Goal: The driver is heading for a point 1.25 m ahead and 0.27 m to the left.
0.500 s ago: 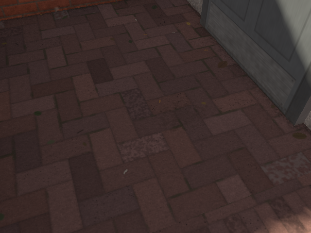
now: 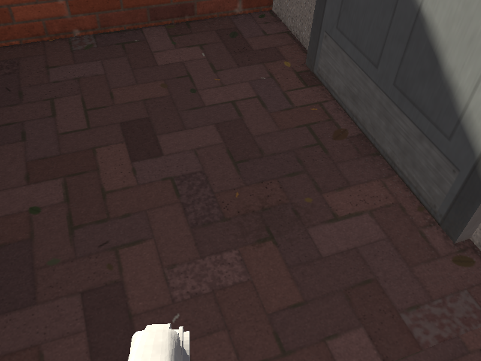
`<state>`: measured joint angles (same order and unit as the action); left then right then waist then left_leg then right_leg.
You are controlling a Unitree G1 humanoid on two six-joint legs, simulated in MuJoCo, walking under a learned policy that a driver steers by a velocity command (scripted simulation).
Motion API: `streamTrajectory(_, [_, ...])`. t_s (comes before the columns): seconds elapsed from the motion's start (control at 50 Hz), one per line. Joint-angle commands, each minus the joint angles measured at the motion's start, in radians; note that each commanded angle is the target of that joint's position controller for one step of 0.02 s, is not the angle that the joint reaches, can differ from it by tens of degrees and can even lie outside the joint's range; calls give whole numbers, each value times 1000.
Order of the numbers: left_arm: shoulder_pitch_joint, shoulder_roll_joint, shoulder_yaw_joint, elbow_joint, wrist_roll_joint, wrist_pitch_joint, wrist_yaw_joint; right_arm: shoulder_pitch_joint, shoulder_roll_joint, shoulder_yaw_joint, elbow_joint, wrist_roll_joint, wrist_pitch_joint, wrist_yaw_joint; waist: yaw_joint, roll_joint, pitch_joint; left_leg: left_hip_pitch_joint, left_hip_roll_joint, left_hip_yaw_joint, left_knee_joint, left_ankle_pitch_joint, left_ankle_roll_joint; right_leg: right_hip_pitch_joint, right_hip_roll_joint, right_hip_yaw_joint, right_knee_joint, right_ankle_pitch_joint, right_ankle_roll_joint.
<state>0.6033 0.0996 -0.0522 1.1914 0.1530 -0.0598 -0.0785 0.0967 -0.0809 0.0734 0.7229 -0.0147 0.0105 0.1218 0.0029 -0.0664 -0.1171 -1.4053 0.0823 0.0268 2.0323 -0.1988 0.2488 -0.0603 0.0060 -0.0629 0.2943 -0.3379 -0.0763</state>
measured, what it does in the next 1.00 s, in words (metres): climbs: left foot 0.18 m higher, then right foot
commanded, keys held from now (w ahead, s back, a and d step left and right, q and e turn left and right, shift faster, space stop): w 0.60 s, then w+q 0.40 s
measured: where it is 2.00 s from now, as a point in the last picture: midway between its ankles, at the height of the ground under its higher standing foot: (171, 174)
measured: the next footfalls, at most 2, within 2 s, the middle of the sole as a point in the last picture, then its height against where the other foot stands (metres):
left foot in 0.10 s outside the picture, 0.18 m higher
right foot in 0.62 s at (292, 346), level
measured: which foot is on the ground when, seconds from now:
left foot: up 0.00-0.08, down 0.10-0.66, up 0.68-1.00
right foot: down 0.00-0.16, up 0.18-0.60, down 0.62-1.00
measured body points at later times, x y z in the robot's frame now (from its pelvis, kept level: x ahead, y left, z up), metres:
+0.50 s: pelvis +0.27 +0.02 +0.17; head +0.28 +0.02 +0.62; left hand +0.50 +0.22 +0.08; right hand +0.23 -0.18 +0.01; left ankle +0.17 +0.12 -0.56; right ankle +0.43 -0.12 -0.48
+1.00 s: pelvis +0.54 -0.02 +0.18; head +0.56 -0.01 +0.63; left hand +0.48 +0.20 +0.03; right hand +0.74 -0.21 +0.06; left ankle +0.68 +0.16 -0.48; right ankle +0.48 -0.12 -0.56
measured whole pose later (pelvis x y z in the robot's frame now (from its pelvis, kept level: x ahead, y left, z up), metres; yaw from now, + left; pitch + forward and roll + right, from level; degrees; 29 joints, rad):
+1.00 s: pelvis +0.54 -0.02 +0.18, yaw +9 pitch +4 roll -2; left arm 0.41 0.16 0.05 1.01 0.01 -0.10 0.03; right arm 0.10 -0.17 -0.04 0.87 0.03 -0.06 0.02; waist 0.05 0.03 -0.05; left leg -0.84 0.10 -0.04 0.94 0.00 0.04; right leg -0.06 0.02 -0.24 0.23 -0.25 -0.03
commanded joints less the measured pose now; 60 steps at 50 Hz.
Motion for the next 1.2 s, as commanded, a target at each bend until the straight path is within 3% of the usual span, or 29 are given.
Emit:
streamTrajectory(0.02, [-145, 240, 16, -160, -80, -57, -14, -244, -121, -8, -137, -1, 12, 2, -54, -26, 128, 656, -55, 171, -333, 3, -92, -675, -195, 70, -339, 670, -234])
streamTrajectory(0.08, [2, 376, 81, -129, -119, -56, -29, -199, -113, -6, -116, -29, 29, -9, -16, -141, 43, 436, -133, 195, -825, -398, -135, 105, -323, 109, -83, 1528, -225])
streamTrajectory(0.12, [-25, 348, 103, -168, -79, -55, -39, 14, -180, -37, -53, -36, -11, -28, -65, -105, -154, 796, -142, 81, -843, -31, -53, 97, -282, 41, 171, 1828, -162])
streamTrajectory(0.14, [31, 254, 90, -192, -40, -55, -52, 177, -221, -47, 18, -15, -26, -39, -74, 53, -275, 1198, -65, -239, -977, -129, 55, -296, -192, 129, 377, 1602, -131])
streamTrajectory(0.16, [-109, 170, 70, -240, -26, -43, -62, 478, -295, -76, 125, -59, -28, -61, -212, 260, -312, 1425, 39, -587, -1284, -254, 113, -620, -31, 169, 692, 695, -102])
streamTrajectory(0.18, [-208, 157, 86, -243, -62, -24, -68, 627, -317, -94, 180, -76, -50, -71, -253, 302, -221, 1302, 144, -881, -1522, -546, 134, -784, 76, 297, 1205, 286, -82])
streamTrajectory(0.2, [-268, 146, 96, -270, -97, -28, -40, 543, -293, -86, 221, -45, -87, -78, -194, 253, -54, 1138, 144, -823, -1527, -728, 62, -911, 57, 340, 1427, 303, -88])
streamTrajectory(0.22, [-321, 118, 81, -305, -96, -34, -4, 417, -239, -80, 239, -23, -102, -71, -129, 175, 19, 1031, 130, -703, -1502, -640, 63, -947, 51, 319, 1515, 323, -114])
streamTrajectory(0.24, [-377, 110, 73, -352, -91, -33, 18, 300, -170, -67, 256, -23, -115, -62, -60, 63, 37, 979, 129, -595, -1513, -501, 52, -966, 45, 310, 1543, 304, -132])
streamTrajectory(0.3, [-404, 87, 48, -391, -77, 5, 35, 147, -35, -29, 299, -31, -134, -69, 63, 17, 34, 923, 94, -406, -1572, -269, 1, -1027, -9, 278, 1520, 212, -155])
streamTrajectory(0.34, [-420, 148, 66, -401, -108, 4, 26, 48, -84, -51, 250, -51, -158, -56, 83, 22, 52, 818, 49, -214, -1682, -171, -39, -863, -52, 186, 1267, 231, -121])
streamTrajectory(0.42, [-554, 192, 77, -432, -67, -20, 8, 126, -167, -66, 202, -51, -194, -94, 8, 80, 33, 1031, 77, -124, -1721, 245, -42, -852, -157, 120, 980, 313, 12])
streamTrajectory(0.48, [-667, 130, 68, -445, -90, -17, -1, 328, -194, -83, 241, -18, -175, -76, -69, 116, 72, 1043, 44, -44, -1749, 277, -40, -616, -98, -17, 590, 293, 64])
streamTrajectory(0.58, [-784, 188, 106, -521, -110, -22, 26, 334, -243, -119, 243, -7, -164, -62, -65, 174, 102, 1423, 181, -137, -1713, 479, -33, -601, -33, -16, 268, 272, 12])
streamTrajectory(0.62, [-668, 246, 140, -493, -133, -51, 51, 336, -241, -123, 252, -30, -156, -74, 0, 142, -1, 1387, 102, -59, -1560, 755, -118, -267, 3, -24, 221, 420, -65])
streamTrajectory(0.64, [-514, 289, 151, -465, -117, -62, 64, 397, -168, -108, 235, -36, -154, -87, 13, 42, -211, 1233, 25, -23, -1331, 553, -174, 125, -118, 66, 345, 712, -193])
streamTrajectory(0.66, [-278, 302, 144, -414, -116, -61, 69, 544, -66, -65, 215, -52, -163, -89, 49, -210, -450, 855, -124, -41, -1056, -84, -258, 633, -394, 497, 223, 687, -431])
streamTrajectory(0.68, [-43, 274, 155, -306, -97, -58, 82, 320, -149, -96, 193, -24, -146, -63, 178, -145, -283, 616, -157, -95, -828, -335, -245, 596, -406, 685, 31, 378, -342])
streamTrajectory(0.7, [-79, 296, 170, -270, -103, -63, 91, 196, -168, -115, 178, -14, -136, -63, 177, -62, -40, 503, -93, -149, -665, -202, -189, 373, -369, 565, -4, 127, -217])
streamTrajectory(0.72, [-221, 249, 159, -290, -111, -57, 101, 209, -168, -116, 206, -17, -139, -75, 107, -26, 41, 548, -26, -156, -673, -81, -158, 138, -351, 436, -30, 110, -168])
streamTrajectory(0.76, [-351, 117, 117, -318, -116, -44, 104, 204, -105, -106, 210, -56, -139, -79, 7, 30, 28, 677, 21, -155, -696, 13, -147, -68, -320, 293, -89, 269, -160])
streamTrajectory(0.82, [-404, 76, 103, -324, -95, -53, 106, 168, -79, -107, 193, -33, -112, -51, -30, 36, -1, 619, 29, -154, -675, 41, -151, -95, -292, 144, -131, 371, -163])
streamTrajectory(0.9, [-328, 85, 91, -287, -60, -78, 95, 92, -98, -112, 180, -39, -100, -34, -30, 44, 55, 545, 44, -138, -882, 236, -156, -98, -280, -10, -171, 533, -185])
streamTrajectory(0.92, [-338, 233, 131, -282, -163, -68, 102, 20, -156, -130, 108, 68, -90, -93, -39, 73, 87, 554, 46, -134, -946, 162, -197, -92, -272, -31, -155, 427, -92])
streamTrajectory(0.94, [-324, 250, 133, -278, -176, -66, 110, -31, -159, -125, 89, 72, -88, -112, -20, 63, 89, 573, 46, -115, -1026, 188, -213, -99, -276, -37, -169, 385, -76])
streamTrajectory(1.06, [-208, 236, 147, -239, -154, -38, 123, -181, -130, -127, 26, 50, -63, -90, 47, 26, 193, 609, 18, -9, -1313, 231, -178, 72, -287, -137, -150, 398, -46])
streamTrajectory(1.12, [-222, 271, 162, -251, -163, -20, 120, -193, -157, -141, -3, 45, -57, -78, 26, -8, 178, 722, -47, 74, -1375, 89, -131, 153, -302, -177, -16, 779, -24])
streamTrajectory(1.18, [-271, 315, 171, -276, -173, 4, 127, 84, -269, -203, 51, 45, -53, -80, -126, -30, 33, 1127, -171, 127, -1496, 51, -61, 104, -252, -214, 412, 1060, 29])
streamTrajectory(1.2, [-284, 291, 163, -307, -153, -5, 129, 256, -368, -239, 90, 32, -48, -101, -184, 58, -69, 1477, -37, -105, -1456, 128, -1, -198, -212, -207, 731, 721, 76])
